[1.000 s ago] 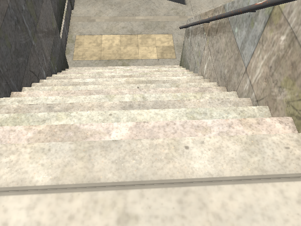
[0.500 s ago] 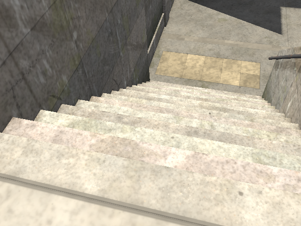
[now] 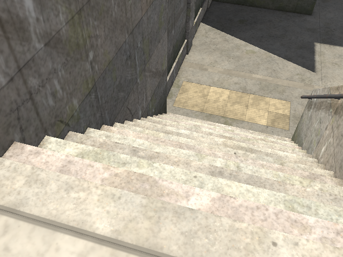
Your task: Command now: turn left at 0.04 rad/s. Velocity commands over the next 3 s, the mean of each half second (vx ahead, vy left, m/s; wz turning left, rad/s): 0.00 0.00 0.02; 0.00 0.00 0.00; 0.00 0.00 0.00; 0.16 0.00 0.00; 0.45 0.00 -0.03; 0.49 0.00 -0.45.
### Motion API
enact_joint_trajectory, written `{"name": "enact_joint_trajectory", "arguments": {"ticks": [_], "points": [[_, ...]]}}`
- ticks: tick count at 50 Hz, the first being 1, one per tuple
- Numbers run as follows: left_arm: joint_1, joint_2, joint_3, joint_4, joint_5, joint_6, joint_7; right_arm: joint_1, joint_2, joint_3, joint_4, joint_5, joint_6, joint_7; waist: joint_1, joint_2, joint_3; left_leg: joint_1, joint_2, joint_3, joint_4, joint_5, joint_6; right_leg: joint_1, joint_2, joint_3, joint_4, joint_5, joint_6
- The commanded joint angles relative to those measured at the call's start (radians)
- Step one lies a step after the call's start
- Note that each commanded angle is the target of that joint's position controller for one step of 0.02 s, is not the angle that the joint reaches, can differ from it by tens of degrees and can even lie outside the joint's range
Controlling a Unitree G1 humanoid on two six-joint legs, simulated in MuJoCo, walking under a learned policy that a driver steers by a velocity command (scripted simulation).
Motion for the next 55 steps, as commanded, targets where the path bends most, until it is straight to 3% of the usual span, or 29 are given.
{"name": "enact_joint_trajectory", "arguments": {"ticks": [1,11,27,55], "points": [[-0.007,0.095,0.023,-0.024,-0.003,-0.012,0.007,0.006,-0.122,-0.035,-0.039,0.003,-0.013,-0.005,-0.009,0.019,-0.006,-0.075,0.085,-0.091,-0.136,0.147,0.035,0.066,-0.013,0.012,-0.032,0.133,-0.009],[0.01,0.097,0.026,0.074,-0.011,0.0,0.024,0.046,-0.113,-0.037,0.05,0.009,-0.015,-0.008,-0.009,0.013,-0.011,-0.057,0.059,-0.05,-0.118,0.235,0.022,0.092,-0.011,0.008,-0.023,0.179,-0.02],[0.019,0.07,0.022,0.196,-0.015,0.017,0.034,0.103,-0.1,-0.026,0.192,0.012,-0.016,-0.021,-0.011,0.011,0.027,-0.062,0.043,-0.021,-0.135,0.198,0.006,0.091,0.004,-0.004,-0.044,0.15,-0.03],[0.086,0.023,-0.004,0.271,-0.017,0.02,0.035,0.18,-0.059,0.0,0.309,0.016,-0.014,-0.024,-0.018,0.008,0.059,-0.081,0.034,0.003,-0.15,0.13,-0.001,0.06,0.018,-0.011,-0.055,0.102,-0.038]]}}
Next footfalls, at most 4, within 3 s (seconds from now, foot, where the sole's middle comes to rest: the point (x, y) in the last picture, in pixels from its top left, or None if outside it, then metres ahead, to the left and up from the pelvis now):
2.38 left None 0.45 0.08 -0.77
2.88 right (218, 240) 0.60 -0.15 -0.77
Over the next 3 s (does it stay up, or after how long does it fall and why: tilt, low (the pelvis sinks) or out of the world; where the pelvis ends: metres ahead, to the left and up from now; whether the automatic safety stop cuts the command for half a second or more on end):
stays up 0.55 -0.06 -0.02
